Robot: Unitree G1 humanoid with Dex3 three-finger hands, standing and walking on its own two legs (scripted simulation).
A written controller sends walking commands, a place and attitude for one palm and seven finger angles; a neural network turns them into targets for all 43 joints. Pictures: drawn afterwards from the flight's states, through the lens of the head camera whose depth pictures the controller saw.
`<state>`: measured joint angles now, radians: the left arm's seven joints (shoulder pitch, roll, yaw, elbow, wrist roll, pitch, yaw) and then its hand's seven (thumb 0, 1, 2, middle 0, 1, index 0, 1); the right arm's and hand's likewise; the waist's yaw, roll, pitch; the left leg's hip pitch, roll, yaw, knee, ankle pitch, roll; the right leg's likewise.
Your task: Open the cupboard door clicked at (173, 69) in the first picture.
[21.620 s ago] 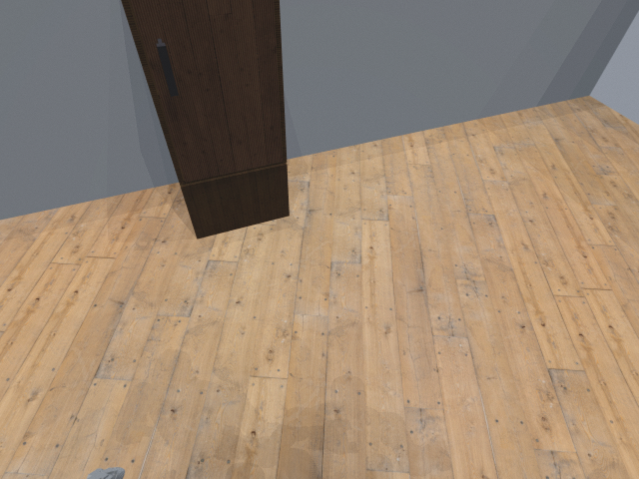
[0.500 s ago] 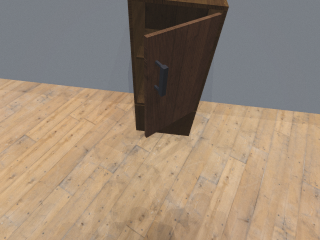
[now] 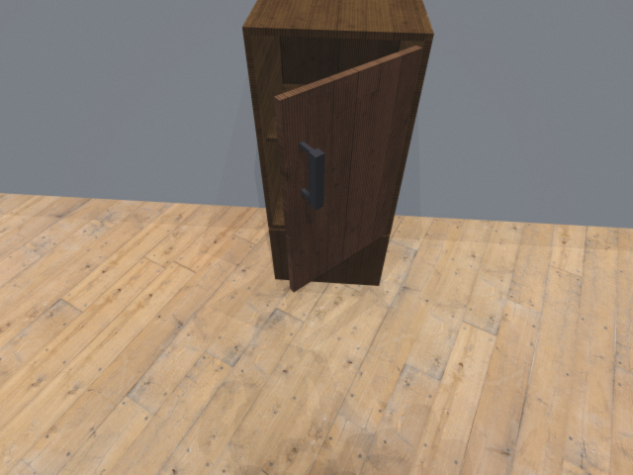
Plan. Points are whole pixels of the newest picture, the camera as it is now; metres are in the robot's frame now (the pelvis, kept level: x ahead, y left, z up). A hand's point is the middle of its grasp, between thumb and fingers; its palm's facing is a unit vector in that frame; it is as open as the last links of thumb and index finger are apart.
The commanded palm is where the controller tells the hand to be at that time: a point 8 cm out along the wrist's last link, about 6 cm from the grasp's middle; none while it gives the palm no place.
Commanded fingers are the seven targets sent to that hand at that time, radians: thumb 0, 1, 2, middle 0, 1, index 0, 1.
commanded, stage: let the arm hang, fingers relaxed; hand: left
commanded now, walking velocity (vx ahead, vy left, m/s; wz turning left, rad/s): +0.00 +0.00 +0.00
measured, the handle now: (310, 175) +0.67 +0.05 -0.03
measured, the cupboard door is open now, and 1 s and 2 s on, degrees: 42 42 42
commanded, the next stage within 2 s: look to check the result in 0.16 s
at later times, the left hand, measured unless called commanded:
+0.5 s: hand out of the picture +0.04 +0.20 -0.17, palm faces +0.01 -0.96 -0.27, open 7.4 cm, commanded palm none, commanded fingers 0.00 0.90 0.90 -0.20 -0.30 -0.20 -0.30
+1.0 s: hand out of the picture +0.07 +0.20 -0.17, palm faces -0.02 -0.96 -0.27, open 7.4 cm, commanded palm none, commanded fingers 0.00 0.90 0.90 -0.20 -0.30 -0.20 -0.30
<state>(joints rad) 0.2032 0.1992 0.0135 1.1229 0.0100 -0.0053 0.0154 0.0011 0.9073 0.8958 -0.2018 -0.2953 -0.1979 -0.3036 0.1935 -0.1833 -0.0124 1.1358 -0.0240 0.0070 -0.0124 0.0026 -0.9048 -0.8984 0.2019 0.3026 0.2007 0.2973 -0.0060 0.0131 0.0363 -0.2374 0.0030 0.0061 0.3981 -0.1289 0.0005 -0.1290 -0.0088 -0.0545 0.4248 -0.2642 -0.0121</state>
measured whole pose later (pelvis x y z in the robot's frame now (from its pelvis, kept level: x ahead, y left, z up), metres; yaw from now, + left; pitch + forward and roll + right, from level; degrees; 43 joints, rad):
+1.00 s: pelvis +0.02 -0.01 +0.00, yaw -4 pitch -1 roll +0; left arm 0.19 0.24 0.03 1.10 0.01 0.02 0.01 0.00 0.91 0.90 -0.20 -0.30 -0.20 -0.30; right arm 0.13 -0.24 -0.02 1.11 -0.02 0.02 -0.03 0.00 -0.90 -0.90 0.20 0.30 0.20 0.30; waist 0.01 0.01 0.06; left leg -0.21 0.05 0.05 0.42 -0.18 -0.02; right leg -0.11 0.03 0.00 0.41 -0.27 -0.03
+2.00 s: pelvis +0.01 -0.03 -0.02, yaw -37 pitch +1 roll +0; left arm 0.18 0.29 0.09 0.86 0.02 0.04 -0.04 0.00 0.91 0.90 -0.20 -0.30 -0.20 -0.30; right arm 0.22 -0.24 -0.05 0.88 -0.03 0.03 -0.02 0.00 -0.90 -0.90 0.21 0.30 0.20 0.30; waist 0.02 0.00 0.09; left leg -0.29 0.14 0.09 0.71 -0.43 -0.08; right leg -0.35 -0.02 -0.03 0.62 -0.25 -0.02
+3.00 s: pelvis +0.07 -0.20 -0.01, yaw -73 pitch +2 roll +0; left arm 0.25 0.24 0.09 0.98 0.03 0.02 -0.05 0.01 0.91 0.90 -0.20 -0.30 -0.20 -0.30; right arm 0.25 -0.18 -0.03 0.91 -0.04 -0.07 -0.01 0.00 -0.90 -0.90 0.20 0.30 0.20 0.30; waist 0.02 -0.04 0.05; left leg -0.28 0.10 0.13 0.50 -0.24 -0.03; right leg -0.49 -0.04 -0.04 1.13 -0.36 -0.02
